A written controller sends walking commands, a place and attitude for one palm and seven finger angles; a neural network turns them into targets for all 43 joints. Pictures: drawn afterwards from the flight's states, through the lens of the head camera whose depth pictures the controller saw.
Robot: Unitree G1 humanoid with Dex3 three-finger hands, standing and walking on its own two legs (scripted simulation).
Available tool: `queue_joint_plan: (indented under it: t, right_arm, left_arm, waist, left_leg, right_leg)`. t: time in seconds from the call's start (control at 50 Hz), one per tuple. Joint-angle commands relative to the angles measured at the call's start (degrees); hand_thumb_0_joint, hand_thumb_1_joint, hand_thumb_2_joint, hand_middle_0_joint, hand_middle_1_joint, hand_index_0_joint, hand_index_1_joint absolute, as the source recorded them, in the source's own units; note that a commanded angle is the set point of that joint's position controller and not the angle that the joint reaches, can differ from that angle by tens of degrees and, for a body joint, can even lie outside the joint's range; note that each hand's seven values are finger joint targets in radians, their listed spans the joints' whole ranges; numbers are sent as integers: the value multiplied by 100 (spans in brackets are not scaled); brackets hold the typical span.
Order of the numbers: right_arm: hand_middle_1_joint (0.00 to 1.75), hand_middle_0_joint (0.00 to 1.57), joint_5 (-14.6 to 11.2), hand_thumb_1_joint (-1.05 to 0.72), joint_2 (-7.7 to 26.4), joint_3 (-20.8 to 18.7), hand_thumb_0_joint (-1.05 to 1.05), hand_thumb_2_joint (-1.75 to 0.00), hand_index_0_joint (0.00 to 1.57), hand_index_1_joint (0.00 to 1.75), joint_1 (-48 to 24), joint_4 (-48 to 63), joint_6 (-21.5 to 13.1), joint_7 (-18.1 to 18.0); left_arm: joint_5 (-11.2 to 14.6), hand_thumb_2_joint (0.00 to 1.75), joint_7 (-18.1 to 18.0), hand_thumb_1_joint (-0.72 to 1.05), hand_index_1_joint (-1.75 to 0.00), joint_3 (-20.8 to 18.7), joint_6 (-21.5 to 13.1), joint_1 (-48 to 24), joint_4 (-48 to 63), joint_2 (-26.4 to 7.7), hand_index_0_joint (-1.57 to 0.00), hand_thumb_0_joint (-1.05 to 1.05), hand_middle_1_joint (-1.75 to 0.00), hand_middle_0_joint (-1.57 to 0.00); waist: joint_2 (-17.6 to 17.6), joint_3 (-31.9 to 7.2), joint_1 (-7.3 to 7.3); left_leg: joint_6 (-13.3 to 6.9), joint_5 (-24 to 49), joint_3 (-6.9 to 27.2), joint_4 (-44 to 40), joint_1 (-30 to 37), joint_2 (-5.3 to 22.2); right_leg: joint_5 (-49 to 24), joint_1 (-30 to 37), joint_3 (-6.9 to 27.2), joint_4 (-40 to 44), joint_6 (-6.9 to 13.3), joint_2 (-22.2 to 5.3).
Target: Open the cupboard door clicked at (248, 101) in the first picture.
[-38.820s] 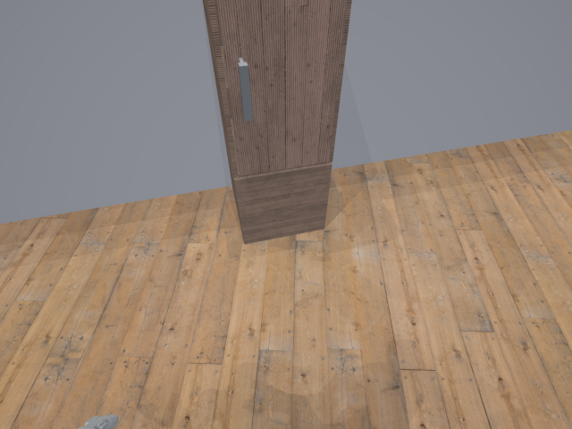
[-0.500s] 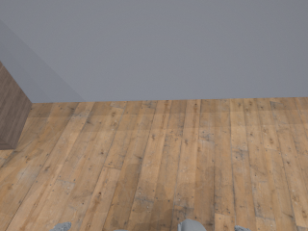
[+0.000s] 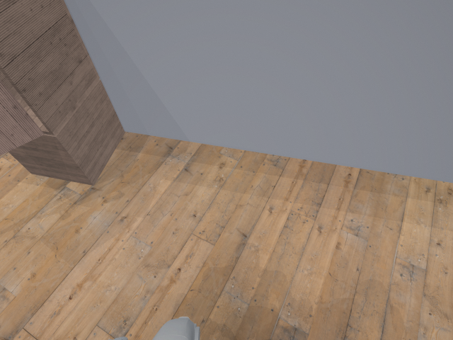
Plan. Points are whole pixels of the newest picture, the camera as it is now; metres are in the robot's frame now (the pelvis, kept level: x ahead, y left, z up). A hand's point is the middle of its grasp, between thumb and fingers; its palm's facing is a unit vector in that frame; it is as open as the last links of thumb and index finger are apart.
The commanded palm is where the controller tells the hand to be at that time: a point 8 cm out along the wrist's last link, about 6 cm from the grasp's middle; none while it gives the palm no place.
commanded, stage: turn to face it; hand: left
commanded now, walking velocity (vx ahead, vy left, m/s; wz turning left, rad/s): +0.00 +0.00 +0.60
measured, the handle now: out of the picture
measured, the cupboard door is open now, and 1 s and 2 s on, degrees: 52 52 52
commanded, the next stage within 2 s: take the last steps up to it in 0.98 s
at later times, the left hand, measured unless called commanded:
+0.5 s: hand out of the picture +0.08 +0.25 -0.16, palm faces +0.28 -0.93 -0.25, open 7.4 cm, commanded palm none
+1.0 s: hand out of the picture -0.05 +0.18 -0.18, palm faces +0.56 -0.80 -0.23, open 7.3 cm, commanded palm none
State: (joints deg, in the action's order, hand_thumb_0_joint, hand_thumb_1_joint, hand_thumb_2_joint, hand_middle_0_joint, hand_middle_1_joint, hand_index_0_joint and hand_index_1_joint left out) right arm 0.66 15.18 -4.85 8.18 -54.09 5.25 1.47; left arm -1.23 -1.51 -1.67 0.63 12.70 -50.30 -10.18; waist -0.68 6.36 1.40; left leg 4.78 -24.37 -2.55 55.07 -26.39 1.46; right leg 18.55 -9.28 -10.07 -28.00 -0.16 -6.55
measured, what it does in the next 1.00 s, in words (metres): steps on the spot, turning left: left foot, then right foot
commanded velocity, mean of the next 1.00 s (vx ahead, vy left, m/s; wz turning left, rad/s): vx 0.00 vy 0.00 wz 0.50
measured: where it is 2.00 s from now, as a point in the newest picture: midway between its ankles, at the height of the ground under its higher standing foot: outside the picture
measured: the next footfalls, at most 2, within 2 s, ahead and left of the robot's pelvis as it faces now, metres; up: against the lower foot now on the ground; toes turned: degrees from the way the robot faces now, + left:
left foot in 0.14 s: +0.05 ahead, +0.13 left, +0.00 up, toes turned +10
right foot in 0.60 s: +0.10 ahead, -0.12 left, +0.00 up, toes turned +20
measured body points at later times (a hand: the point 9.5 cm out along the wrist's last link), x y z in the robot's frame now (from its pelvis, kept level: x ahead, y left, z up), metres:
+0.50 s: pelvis +0.02 +0.01 +0.00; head +0.07 +0.04 +0.44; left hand +0.06 +0.30 -0.14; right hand +0.16 -0.21 -0.14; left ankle +0.01 +0.13 -0.74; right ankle +0.06 -0.15 -0.69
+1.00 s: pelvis +0.04 +0.00 -0.01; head +0.07 +0.03 +0.43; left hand -0.08 +0.22 -0.17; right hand +0.28 -0.16 -0.14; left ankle -0.01 +0.09 -0.74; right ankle +0.06 -0.13 -0.74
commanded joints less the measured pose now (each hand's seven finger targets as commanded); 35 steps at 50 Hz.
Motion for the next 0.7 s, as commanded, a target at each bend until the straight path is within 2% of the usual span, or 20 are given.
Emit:
queue_joint_plan:
  t: [0.0, 0.06, 0.08, 0.1, 0.12, 0.14, 0.16, 0.18, 0.24, 0.28, 0.42, 0.48, 0.52, 0.54, 0.56, 0.58, 0.6, 0.62, 0.64, 0.68]
  right_arm:
    - [30, 20, -20, -90, 168, 40, 0, -90, 20, 30, -616, 686, -255, 37]
    - [30, 20, -5, -90, 307, 14, 0, -90, 20, 30, -235, 649, -311, 16]
    - [30, 20, 18, -90, 500, -48, 0, -90, 20, 30, 235, 538, -350, 9]
    - [30, 20, 63, -90, 1122, -207, 0, -90, 20, 30, 701, 451, -401, -27]
    - [30, 20, 48, -90, 1631, -325, 0, -90, 20, 30, 1109, 394, -390, -90]
    - [30, 20, 34, -90, 1608, -279, 0, -90, 20, 30, 1129, 317, -367, -126]
    - [30, 20, 54, -90, 1410, -230, 0, -90, 20, 30, 830, 456, -395, -168]
    - [30, 20, 74, -90, 1275, -206, 0, -90, 20, 30, 460, 572, -406, -221]
    - [30, 20, 59, -90, 978, -85, 0, -90, 20, 30, -23, 653, -451, -241]
    - [30, 20, 48, -90, 988, -81, 0, -90, 20, 30, 58, 638, -474, -236]
    - [30, 20, 77, -90, 1011, -167, 0, -90, 20, 30, 394, 493, -437, -212]
    - [30, 20, 86, -90, 1012, -196, 0, -90, 20, 30, 256, 542, -391, -208]
    - [30, 20, 52, -90, 989, -218, 0, -90, 20, 30, 101, 584, -369, -213]
    - [30, 20, 6, -90, 871, -210, 0, -90, 20, 30, 43, 624, -366, -208]
    - [30, 20, -57, -90, 572, -176, 0, -90, 20, 30, 61, 673, -381, -168]
    - [30, 20, -51, -90, 305, -136, 0, -90, 20, 30, -6, 818, -391, -156]
    - [30, 20, 13, -90, 578, -173, 0, -90, 20, 30, 0, 768, -348, -135]
    - [30, 20, 40, -90, 511, -177, 0, -90, 20, 30, 167, 654, -303, -93]
    - [30, 20, 44, -90, 457, -188, 0, -90, 20, 30, 180, 506, -239, -83]
    - [30, 20, 35, -90, 401, -130, 0, -90, 20, 30, 207, 436, -211, -31]
  left_arm:
    - [-41, 90, -32, 90, -30, -402, -104, 397, 259, -1391, -20, 0, -30, -20]
    - [-16, 90, 18, 90, -30, -440, -90, 257, 234, -1448, -20, 0, -30, -20]
    - [37, 90, 36, 90, -30, -439, -74, 124, 280, -1449, -20, 0, -30, -20]
    - [70, 90, 77, 90, -30, -396, -33, 71, 438, -1141, -20, 0, -30, -20]
    - [75, 90, 69, 90, -30, -263, 16, -340, 701, -813, -20, 0, -30, -20]
    - [33, 90, 34, 90, -30, -283, 92, -461, 747, -1028, -20, 0, -30, -20]
    - [27, 90, 23, 90, -30, -301, 106, -592, 737, -1020, -20, 0, -30, -20]
    - [21, 90, 38, 90, -30, -331, 107, -605, 598, -967, -20, 0, -30, -20]
    - [-13, 90, 116, 90, -30, -353, 159, -247, 341, -994, -20, 0, -30, -20]
    - [-2, 90, 122, 90, -30, -343, 144, -204, 323, -974, -20, 0, -30, -20]
    - [34, 90, 92, 90, -30, -282, 98, -724, 569, -899, -20, 0, -30, -20]
    - [70, 90, 66, 90, -30, -280, 72, -574, 572, -889, -20, 0, -30, -20]
    - [92, 90, 53, 90, -30, -305, 21, -225, 480, -912, -20, 0, -30, -20]
    - [96, 90, 27, 90, -30, -341, -33, 19, 432, -1025, -20, 0, -30, -20]
    - [22, 90, -21, 90, -30, -431, -101, 253, 382, -1445, -20, 0, -30, -20]
    - [-45, 90, -54, 90, -30, -496, -114, 315, 398, -1816, -20, 0, -30, -20]
    - [-9, 90, -73, 90, -30, -416, -99, 225, 416, -1735, -20, 0, -30, -20]
    - [-1, 90, -68, 90, -30, -335, -113, -178, 477, -1397, -20, 0, -30, -20]
    - [31, 90, -61, 90, -30, -295, -118, -373, 506, -1207, -20, 0, -30, -20]
    - [55, 90, -53, 90, -30, -236, -122, -434, 521, -1008, -20, 0, -30, -20]
  waist:
    - [-1214, -709, -405]
    - [-1069, -867, -144]
    - [-718, -1110, 152]
    - [816, -1451, 402]
    - [1817, -1443, 598]
    - [1094, -1469, 503]
    - [819, -1193, 396]
    - [1099, -1015, 269]
    - [852, -705, -83]
    - [743, -893, -114]
    - [919, -919, 59]
    - [1136, -908, -28]
    - [1027, -1007, -204]
    - [779, -1097, -346]
    - [-272, -1266, -467]
    - [-1674, -1129, -530]
    - [-1190, -965, -426]
    - [-930, -776, -173]
    - [-1251, -682, -56]
    - [-1309, -634, -5]
  left_leg:
    - [-140, -86, -349, -1029, -14, -82]
    - [-280, 580, -459, -2133, 992, -214]
    - [-387, 1420, -307, -2785, 1853, -140]
    - [-936, 2826, 1312, -3031, 2936, 1077]
    - [-1783, 4850, 2998, -3361, 2971, 2299]
    - [-2024, 4427, 2746, -3291, 2782, 2429]
    - [-1904, 3397, 2527, -3439, 2292, 2106]
    - [-1752, 2847, 2414, -3526, 1899, 1774]
    - [-1350, 2529, 1745, -3681, 1527, 1153]
    - [-1343, 2557, 1671, -3650, 1591, 1083]
    - [-1422, 2911, 2138, -3436, 1768, 988]
    - [-1386, 3114, 2395, -3264, 1340, 914]
    - [-1212, 3037, 2398, -2979, 1022, 708]
    - [-1012, 2596, 2348, -2689, 583, 506]
    - [-651, 1303, 1839, -1895, -351, 41]
    - [-203, -974, 604, -390, -1050, -738]
    - [-261, -1140, 785, 790, -831, -378]
    - [-244, -645, 822, 1291, -810, -262]
    - [-162, -375, 715, 1574, -878, -159]
    - [-68, 38, 455, 1528, -847, -45]
  right_leg:
    - [-4129, 856, 579, 224, 635, -1393]
    - [-3798, 387, 315, -429, 360, -1333]
    - [-3339, -115, 72, -1163, 127, -1245]
    - [-883, -1465, -188, -2443, -285, -609]
    - [2136, -2541, 242, -3673, -527, 48]
    - [1991, -2574, 950, -4059, -395, -98]
    - [1581, -2578, 984, -4088, -393, -151]
    - [1251, -2558, 1052, -4088, -429, -129]
    - [381, -2307, 1082, -3920, -463, 11]
    - [302, -2144, 1076, -3632, -484, 80]
    - [541, -1844, 1021, -2296, -494, 386]
    - [571, -1097, 959, -1447, -425, 590]
    - [-37, -344, 886, -489, -377, 699]
    - [-592, 403, 996, 362, -342, 556]
    - [-603, 1363, 1956, 1069, -108, -449]
    - [-1395, 1296, 3331, 1281, 597, -2004]
    - [-1768, 440, 3096, 1179, 961, -2239]
    - [-1846, 217, 2441, 1097, 921, -1739]
    - [-2222, 180, 2119, 1002, 769, -1389]
    - [-3218, 356, 1242, 765, 613, -1040]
